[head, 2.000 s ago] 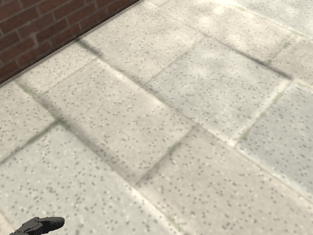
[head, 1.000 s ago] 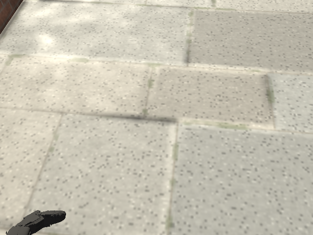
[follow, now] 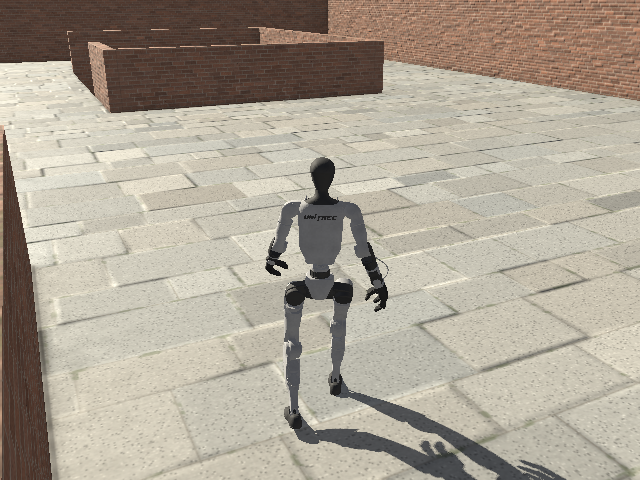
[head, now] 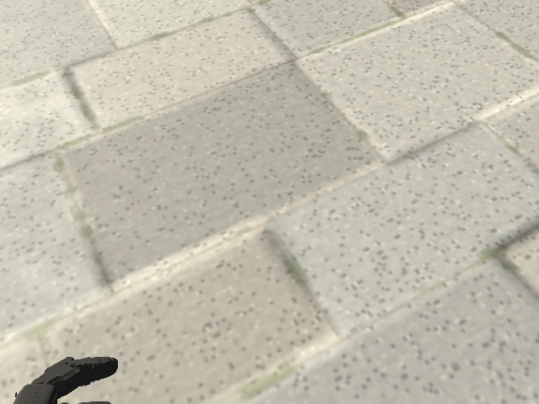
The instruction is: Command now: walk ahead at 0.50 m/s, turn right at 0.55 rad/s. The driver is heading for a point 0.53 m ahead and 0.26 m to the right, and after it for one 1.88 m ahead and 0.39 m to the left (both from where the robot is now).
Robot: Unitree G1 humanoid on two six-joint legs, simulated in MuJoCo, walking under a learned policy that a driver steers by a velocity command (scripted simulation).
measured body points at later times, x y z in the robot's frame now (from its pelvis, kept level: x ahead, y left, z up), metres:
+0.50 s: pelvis +0.30 +0.02 +0.01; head +0.33 +0.01 +0.46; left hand +0.34 +0.31 -0.11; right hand +0.50 -0.24 -0.07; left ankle +0.44 +0.11 -0.72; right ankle +0.12 -0.08 -0.71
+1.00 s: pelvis +0.56 -0.02 +0.01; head +0.60 -0.04 +0.46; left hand +0.82 +0.18 -0.06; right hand +0.54 -0.31 -0.12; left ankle +0.44 +0.11 -0.70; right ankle +0.69 -0.15 -0.72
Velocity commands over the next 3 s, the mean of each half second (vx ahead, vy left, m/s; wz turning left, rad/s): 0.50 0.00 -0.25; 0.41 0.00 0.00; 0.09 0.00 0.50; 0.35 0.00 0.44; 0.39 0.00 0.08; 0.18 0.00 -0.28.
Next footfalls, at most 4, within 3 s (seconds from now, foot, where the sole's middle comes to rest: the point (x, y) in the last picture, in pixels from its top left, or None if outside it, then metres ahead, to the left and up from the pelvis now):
0.50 left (229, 384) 0.48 0.11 -0.75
0.98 right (328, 284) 0.73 -0.15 -0.75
1.38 left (233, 315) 0.66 0.10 -0.75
1.86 right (299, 253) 0.83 -0.09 -0.75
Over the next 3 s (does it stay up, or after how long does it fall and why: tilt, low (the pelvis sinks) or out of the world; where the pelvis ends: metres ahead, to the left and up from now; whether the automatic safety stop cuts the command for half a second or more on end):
stays up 1.08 0.20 0.03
